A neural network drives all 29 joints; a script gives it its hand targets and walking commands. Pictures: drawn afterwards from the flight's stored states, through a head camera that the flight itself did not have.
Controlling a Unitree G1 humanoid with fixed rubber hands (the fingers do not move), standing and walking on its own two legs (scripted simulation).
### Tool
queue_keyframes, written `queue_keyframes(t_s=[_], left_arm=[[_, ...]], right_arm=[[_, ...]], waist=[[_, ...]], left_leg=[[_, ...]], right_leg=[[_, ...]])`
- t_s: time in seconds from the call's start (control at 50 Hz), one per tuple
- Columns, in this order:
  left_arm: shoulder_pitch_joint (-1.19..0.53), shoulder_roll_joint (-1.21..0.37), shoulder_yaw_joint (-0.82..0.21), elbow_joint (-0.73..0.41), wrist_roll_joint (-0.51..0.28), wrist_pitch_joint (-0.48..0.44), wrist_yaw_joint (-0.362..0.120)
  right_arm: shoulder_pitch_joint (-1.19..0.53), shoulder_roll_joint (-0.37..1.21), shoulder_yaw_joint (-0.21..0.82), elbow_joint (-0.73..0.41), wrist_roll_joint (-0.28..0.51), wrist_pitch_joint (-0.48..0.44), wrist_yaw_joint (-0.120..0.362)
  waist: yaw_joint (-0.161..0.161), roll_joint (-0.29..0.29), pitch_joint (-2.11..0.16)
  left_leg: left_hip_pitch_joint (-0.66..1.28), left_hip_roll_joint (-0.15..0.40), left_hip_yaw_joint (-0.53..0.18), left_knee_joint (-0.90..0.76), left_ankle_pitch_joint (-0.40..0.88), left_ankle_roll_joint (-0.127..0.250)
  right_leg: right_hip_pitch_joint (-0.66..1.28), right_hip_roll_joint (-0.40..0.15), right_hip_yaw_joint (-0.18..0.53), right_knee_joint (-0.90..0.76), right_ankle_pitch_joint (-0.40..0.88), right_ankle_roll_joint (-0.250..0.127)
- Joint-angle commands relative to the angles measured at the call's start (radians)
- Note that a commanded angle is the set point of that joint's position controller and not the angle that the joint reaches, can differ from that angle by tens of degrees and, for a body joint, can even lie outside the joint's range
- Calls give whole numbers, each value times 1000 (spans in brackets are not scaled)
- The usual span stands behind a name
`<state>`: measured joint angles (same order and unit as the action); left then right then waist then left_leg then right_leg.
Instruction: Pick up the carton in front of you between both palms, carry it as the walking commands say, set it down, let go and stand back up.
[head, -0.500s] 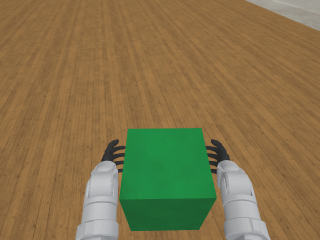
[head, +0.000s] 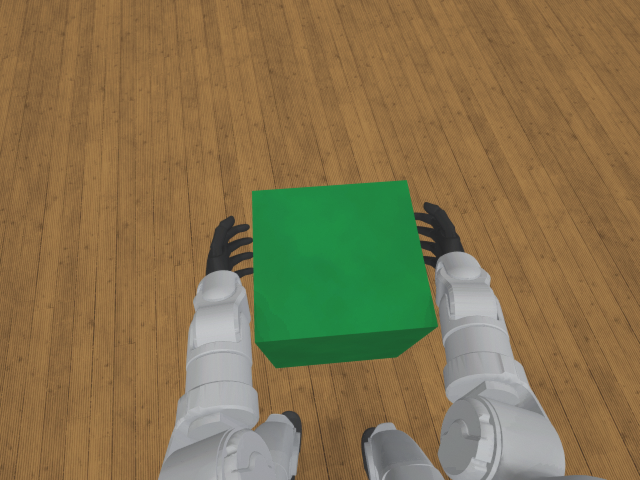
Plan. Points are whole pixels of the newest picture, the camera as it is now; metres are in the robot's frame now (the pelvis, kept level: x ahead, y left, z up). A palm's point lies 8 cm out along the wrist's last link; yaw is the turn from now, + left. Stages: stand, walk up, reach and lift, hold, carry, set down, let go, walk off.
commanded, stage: set down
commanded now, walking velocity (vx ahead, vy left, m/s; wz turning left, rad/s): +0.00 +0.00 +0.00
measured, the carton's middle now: (333, 285) +0.37 +0.00 -0.13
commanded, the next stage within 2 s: none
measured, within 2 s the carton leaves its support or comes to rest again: neither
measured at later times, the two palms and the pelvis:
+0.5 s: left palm (242, 286) +0.39 +0.16 -0.20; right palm (408, 260) +0.44 -0.13 -0.20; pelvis -0.02 -0.03 -0.12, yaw +1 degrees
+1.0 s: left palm (250, 302) +0.41 +0.17 -0.35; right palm (383, 266) +0.49 -0.11 -0.35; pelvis -0.05 -0.02 -0.24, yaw +0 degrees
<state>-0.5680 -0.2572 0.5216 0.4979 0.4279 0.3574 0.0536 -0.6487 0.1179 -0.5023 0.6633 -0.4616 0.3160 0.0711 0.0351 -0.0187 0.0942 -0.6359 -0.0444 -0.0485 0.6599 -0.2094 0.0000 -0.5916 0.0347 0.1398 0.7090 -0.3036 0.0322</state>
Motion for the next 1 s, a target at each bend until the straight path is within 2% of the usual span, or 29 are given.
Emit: queue_keyframes(t_s=[0.0, 0.1, 0.16, 0.2, 0.28, 0.38, 0.5, 0.64, 0.78, 0.98], left_arm=[[-475, -728, -468, 61, -158, -150, -163], [-597, -803, -662, -44, -237, -214, -189], [-618, -805, -725, -88, -279, -197, -213], [-623, -805, -723, -83, -281, -169, -236], [-649, -801, -654, -16, -250, -102, -287], [-692, -786, -568, 62, -233, -63, -311], [-767, -774, -541, 93, -261, -75, -283], [-881, -766, -565, 65, -306, -82, -230], [-1015, -740, -558, 36, -329, -73, -181], [-1187, -657, -455, 51, -313, -75, -134]], right_arm=[[-428, 726, 416, 64, 164, -143, 182], [-533, 853, 640, -44, 265, -194, 160], [-565, 890, 725, -103, 309, -171, 148], [-568, 911, 738, -100, 316, -139, 150], [-588, 922, 701, -37, 298, -72, 171], [-643, 890, 639, 36, 283, -42, 182], [-720, 851, 608, 79, 292, -62, 162], [-836, 801, 625, 96, 331, -75, 138], [-956, 735, 617, 143, 359, -67, 131], [-1102, 623, 541, 278, 354, -65, 132]], waist=[[-12, 8, -597], [8, -17, -1026], [24, -34, -1202], [37, -47, -1200], [55, -62, -1083], [66, -72, -1040], [70, -72, -1121], [75, -68, -1246], [82, -61, -1295], [104, -71, -1218]], left_leg=[[323, -56, -4, 91, 364, -43], [231, -84, 33, 265, 478, -46], [99, -98, 61, 335, 449, -48], [-29, -103, 76, 361, 361, -49], [-242, -103, 96, 403, 184, -39], [-403, -100, 108, 476, 130, -35], [-516, -101, 106, 589, 165, -49], [-581, -105, 114, 720, 185, -72], [-611, -108, 131, 824, 139, -90], [-683, -104, 148, 941, 58, -95]], right_leg=[[-173, 113, -94, 1, 177, -44], [-216, 122, -107, 147, 361, -5], [-202, 115, -103, 225, 418, 8], [-220, 111, -98, 255, 383, 15], [-339, 111, -98, 288, 226, 16], [-480, 114, -110, 361, 170, 11], [-611, 125, -127, 489, 186, 5], [-720, 142, -148, 634, 172, -2], [-844, 159, -171, 745, 87, -6], [-1022, 160, -184, 866, -34, -14]])
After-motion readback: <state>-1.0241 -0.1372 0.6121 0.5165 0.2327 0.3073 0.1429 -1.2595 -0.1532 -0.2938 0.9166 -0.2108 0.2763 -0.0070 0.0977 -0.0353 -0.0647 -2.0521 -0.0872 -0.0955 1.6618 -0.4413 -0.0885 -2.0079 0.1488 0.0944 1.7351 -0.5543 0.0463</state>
